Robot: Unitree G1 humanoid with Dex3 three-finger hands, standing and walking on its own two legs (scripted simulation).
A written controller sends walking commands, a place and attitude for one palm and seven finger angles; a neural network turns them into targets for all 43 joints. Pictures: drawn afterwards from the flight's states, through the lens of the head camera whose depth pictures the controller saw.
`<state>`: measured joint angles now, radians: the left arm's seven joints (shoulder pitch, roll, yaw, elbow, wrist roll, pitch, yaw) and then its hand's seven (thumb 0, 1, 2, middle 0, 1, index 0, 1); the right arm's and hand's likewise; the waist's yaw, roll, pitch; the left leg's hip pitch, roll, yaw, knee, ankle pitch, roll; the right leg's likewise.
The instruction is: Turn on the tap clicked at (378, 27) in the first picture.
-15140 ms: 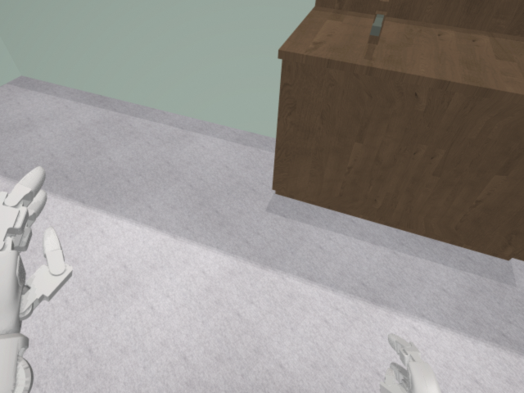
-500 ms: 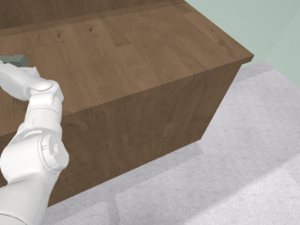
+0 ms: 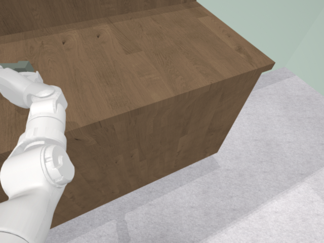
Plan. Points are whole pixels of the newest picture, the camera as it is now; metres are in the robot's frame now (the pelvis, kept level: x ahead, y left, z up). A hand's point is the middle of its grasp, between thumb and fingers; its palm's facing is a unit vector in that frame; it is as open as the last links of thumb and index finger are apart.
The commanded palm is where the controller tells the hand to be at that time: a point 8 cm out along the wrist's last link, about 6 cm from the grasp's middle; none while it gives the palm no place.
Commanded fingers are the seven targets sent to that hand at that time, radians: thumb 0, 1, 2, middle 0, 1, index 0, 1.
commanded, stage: lift the hand up off the lever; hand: left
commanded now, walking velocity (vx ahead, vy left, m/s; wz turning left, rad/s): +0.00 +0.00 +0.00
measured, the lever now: (24, 69) +0.53 +0.30 +0.14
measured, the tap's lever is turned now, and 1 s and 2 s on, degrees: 69 69 69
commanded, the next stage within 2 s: draw the hand back beside the body in 1.98 s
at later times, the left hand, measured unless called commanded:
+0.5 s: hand (28, 71) +0.50 +0.28 +0.16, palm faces +0.84 -0.52 -0.11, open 7.8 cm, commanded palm +0.44 +0.28 +0.17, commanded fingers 0.00 0.90 0.90 -0.15 -0.15 -0.15 -0.15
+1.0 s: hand (27, 65) +0.49 +0.26 +0.19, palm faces +0.84 -0.54 -0.09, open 7.8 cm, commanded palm +0.42 +0.28 +0.19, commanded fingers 0.00 0.90 0.90 -0.15 -0.15 -0.15 -0.15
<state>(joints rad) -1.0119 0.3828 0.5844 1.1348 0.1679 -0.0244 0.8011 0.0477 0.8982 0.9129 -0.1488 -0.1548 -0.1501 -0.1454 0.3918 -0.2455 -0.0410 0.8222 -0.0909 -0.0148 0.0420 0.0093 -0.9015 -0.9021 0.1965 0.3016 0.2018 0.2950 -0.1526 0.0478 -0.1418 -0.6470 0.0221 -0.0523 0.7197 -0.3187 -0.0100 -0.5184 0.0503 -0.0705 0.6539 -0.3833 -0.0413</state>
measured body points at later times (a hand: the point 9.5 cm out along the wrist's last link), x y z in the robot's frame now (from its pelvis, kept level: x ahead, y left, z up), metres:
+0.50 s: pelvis +0.01 +0.00 +0.01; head +0.05 +0.01 +0.45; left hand +0.45 +0.30 +0.17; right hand +0.01 -0.26 -0.13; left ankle +0.01 +0.12 -0.72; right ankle -0.05 -0.09 -0.72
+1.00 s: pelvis +0.00 +0.00 +0.01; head +0.03 +0.00 +0.46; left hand +0.44 +0.29 +0.19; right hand +0.02 -0.26 -0.12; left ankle +0.01 +0.12 -0.72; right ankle -0.05 -0.09 -0.72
